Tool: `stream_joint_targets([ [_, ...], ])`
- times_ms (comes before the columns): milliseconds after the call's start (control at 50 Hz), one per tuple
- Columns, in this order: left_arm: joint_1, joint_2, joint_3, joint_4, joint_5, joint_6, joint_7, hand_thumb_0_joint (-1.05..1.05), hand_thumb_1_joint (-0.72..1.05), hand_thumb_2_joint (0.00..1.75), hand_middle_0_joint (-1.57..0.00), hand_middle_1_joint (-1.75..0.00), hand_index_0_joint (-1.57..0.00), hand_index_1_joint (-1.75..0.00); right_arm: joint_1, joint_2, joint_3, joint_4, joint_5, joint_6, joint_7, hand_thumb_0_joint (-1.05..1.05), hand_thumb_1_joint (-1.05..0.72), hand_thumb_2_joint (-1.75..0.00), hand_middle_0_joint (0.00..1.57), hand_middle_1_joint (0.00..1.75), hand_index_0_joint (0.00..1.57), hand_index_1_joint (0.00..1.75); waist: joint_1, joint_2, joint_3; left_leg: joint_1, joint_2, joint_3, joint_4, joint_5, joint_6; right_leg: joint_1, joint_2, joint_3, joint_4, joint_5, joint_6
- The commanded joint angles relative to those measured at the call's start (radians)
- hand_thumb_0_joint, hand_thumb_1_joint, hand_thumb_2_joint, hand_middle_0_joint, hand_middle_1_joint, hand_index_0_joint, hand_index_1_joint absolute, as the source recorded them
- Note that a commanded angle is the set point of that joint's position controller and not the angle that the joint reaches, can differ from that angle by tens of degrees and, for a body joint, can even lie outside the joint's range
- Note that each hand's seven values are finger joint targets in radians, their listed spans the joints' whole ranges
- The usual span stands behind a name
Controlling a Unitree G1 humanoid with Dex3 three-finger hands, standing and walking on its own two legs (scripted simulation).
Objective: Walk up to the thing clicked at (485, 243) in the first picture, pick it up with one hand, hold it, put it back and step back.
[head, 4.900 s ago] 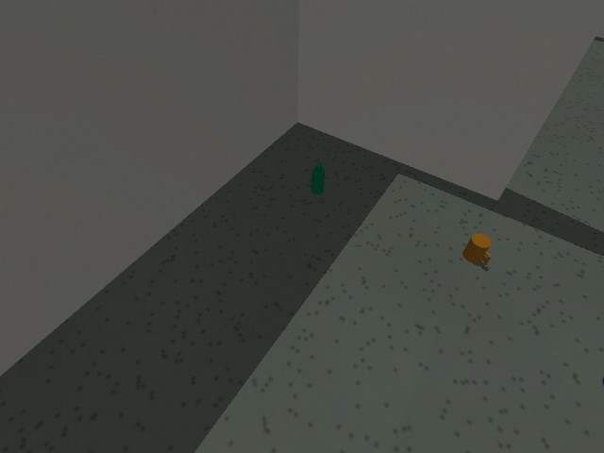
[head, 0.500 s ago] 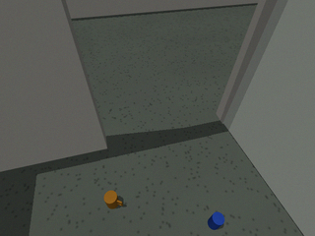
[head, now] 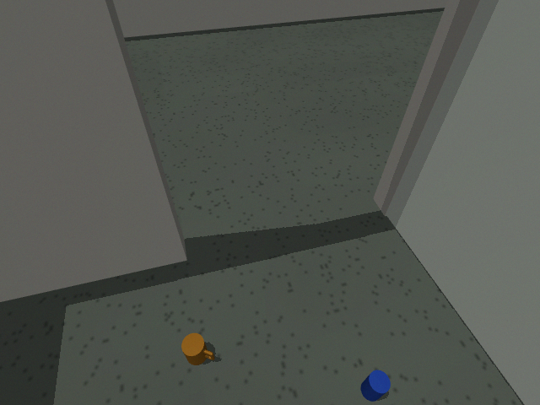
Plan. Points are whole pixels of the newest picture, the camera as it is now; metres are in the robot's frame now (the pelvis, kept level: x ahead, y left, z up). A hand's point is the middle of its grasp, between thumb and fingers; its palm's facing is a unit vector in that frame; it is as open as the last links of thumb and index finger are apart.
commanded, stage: stand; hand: left
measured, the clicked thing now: (199, 351) +0.42 +0.24 -0.73
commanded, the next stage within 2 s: none
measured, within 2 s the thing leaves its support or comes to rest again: neither
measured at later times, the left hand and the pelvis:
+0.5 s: hand out of the picture +0.05 +0.24 -0.16, palm faces -0.01 -0.94 -0.33, open 7.4 cm; pelvis -0.01 -0.01 +0.00, yaw +1 degrees
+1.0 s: hand out of the picture +0.07 +0.24 -0.16, palm faces -0.01 -0.94 -0.34, open 7.4 cm; pelvis +0.00 -0.01 +0.00, yaw +0 degrees
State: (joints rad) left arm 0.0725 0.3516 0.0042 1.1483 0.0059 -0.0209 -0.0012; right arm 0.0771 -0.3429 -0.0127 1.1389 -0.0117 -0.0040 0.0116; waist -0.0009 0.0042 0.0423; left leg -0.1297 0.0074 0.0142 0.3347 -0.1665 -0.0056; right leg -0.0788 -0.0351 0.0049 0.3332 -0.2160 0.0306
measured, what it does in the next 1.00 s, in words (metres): stands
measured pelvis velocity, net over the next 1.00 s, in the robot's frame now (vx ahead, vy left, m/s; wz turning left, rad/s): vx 0.00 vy -0.01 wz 0.01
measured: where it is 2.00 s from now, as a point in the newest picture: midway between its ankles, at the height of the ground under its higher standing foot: outside the picture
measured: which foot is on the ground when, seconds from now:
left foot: down 0.00-1.00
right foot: down 0.00-1.00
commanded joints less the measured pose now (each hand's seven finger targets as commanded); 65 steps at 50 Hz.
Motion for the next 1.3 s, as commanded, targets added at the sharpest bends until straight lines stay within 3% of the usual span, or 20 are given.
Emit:
stream_joint_targets([
  [0,-0.034,0.201,0.037,-0.057,-0.001,-0.014,0.016,0.00,0.90,0.90,-0.20,-0.30,-0.20,-0.30,-0.054,-0.216,-0.039,-0.062,0.006,-0.031,-0.018,0.00,-0.90,-0.90,0.20,0.30,0.20,0.30,-0.004,-0.010,-0.085,0.069,0.133,-0.104,-0.042,0.264,0.021,-0.015,-0.094,0.054,-0.050,0.215,-0.036],
  [220,-0.026,0.212,0.039,-0.058,0.003,-0.014,0.014,0.00,0.90,0.90,-0.20,-0.30,-0.20,-0.30,-0.059,-0.211,-0.031,-0.058,0.006,-0.026,-0.017,0.00,-0.90,-0.90,0.20,0.30,0.20,0.30,-0.010,0.002,-0.087,0.060,0.124,-0.094,-0.051,0.165,0.020,-0.020,-0.103,0.068,-0.079,0.168,-0.041],
  [400,-0.007,0.212,0.042,-0.054,0.004,-0.005,0.006,0.00,0.90,0.90,-0.20,-0.30,-0.20,-0.30,-0.040,-0.219,-0.031,-0.051,0.001,-0.025,-0.013,0.00,-0.90,-0.90,0.20,0.30,0.20,0.30,-0.008,0.011,-0.021,-0.008,0.114,-0.117,-0.092,-0.042,0.017,-0.066,-0.089,0.068,-0.091,-0.012,-0.045],
  [460,0.003,0.211,0.043,-0.055,0.005,-0.005,0.005,0.00,0.90,0.90,-0.20,-0.30,-0.20,-0.30,-0.040,-0.218,-0.032,-0.054,0.001,-0.026,-0.013,0.00,-0.90,-0.90,0.20,0.30,0.20,0.30,-0.006,0.004,-0.032,0.001,0.117,-0.122,-0.086,-0.032,0.020,-0.070,-0.091,0.072,-0.088,-0.003,-0.049],
  [540,0.008,0.211,0.042,-0.065,0.005,-0.012,0.007,0.00,0.90,0.90,-0.20,-0.30,-0.20,-0.30,-0.038,-0.217,-0.031,-0.057,0.001,-0.029,-0.014,0.00,-0.90,-0.90,0.20,0.30,0.20,0.30,-0.002,-0.017,-0.078,0.041,0.125,-0.117,-0.053,0.096,0.026,-0.045,-0.101,0.075,-0.082,0.085,-0.050],
  [600,0.005,0.209,0.041,-0.066,0.000,-0.011,0.008,0.00,0.90,0.90,-0.20,-0.30,-0.20,-0.30,-0.025,-0.219,-0.027,-0.050,0.004,-0.031,-0.015,0.00,-0.90,-0.90,0.20,0.30,0.20,0.30,-0.005,-0.002,-0.070,0.040,0.122,-0.116,-0.055,0.132,0.018,-0.041,-0.100,0.073,-0.074,0.126,-0.049],
  [780,0.014,0.208,0.037,-0.065,0.001,-0.008,0.009,0.00,0.90,0.90,-0.20,-0.30,-0.20,-0.30,-0.019,-0.222,-0.023,-0.048,0.004,-0.028,-0.018,0.00,-0.90,-0.90,0.20,0.30,0.20,0.30,-0.002,0.002,-0.056,0.025,0.121,-0.107,-0.055,0.098,0.019,-0.043,-0.104,0.079,-0.081,0.112,-0.051],
  [820,0.015,0.205,0.036,-0.067,0.003,-0.010,0.010,0.00,0.90,0.90,-0.20,-0.30,-0.20,-0.30,-0.025,-0.223,-0.024,-0.051,0.004,-0.028,-0.017,0.00,-0.90,-0.90,0.20,0.30,0.20,0.30,0.001,-0.004,-0.076,0.047,0.129,-0.109,-0.044,0.165,0.024,-0.034,-0.103,0.071,-0.074,0.154,-0.048],
  [960,0.008,0.211,0.036,-0.072,0.001,-0.012,0.013,0.00,0.90,0.90,-0.20,-0.30,-0.20,-0.30,-0.023,-0.219,-0.025,-0.053,0.004,-0.028,-0.019,0.00,-0.90,-0.90,0.20,0.30,0.20,0.30,-0.003,0.001,-0.085,0.060,0.133,-0.104,-0.040,0.218,0.018,-0.019,-0.102,0.066,-0.067,0.209,-0.047],
  [1100,-0.001,0.213,0.039,-0.073,0.003,-0.011,0.013,0.00,0.90,0.90,-0.20,-0.30,-0.20,-0.30,-0.024,-0.219,-0.025,-0.058,0.004,-0.027,-0.019,0.00,-0.90,-0.90,0.20,0.30,0.20,0.30,-0.002,0.000,-0.065,0.041,0.129,-0.099,-0.054,0.154,0.019,-0.023,-0.102,0.070,-0.083,0.149,-0.046],
  [1280,0.002,0.206,0.039,-0.074,0.002,-0.011,0.010,0.00,0.90,0.90,-0.20,-0.30,-0.20,-0.30,-0.022,-0.215,-0.023,-0.061,0.004,-0.031,-0.021,0.00,-0.90,-0.90,0.20,0.30,0.20,0.30,0.000,0.007,-0.090,0.067,0.132,-0.091,-0.044,0.223,0.021,0.001,-0.109,0.072,-0.070,0.226,-0.052],
])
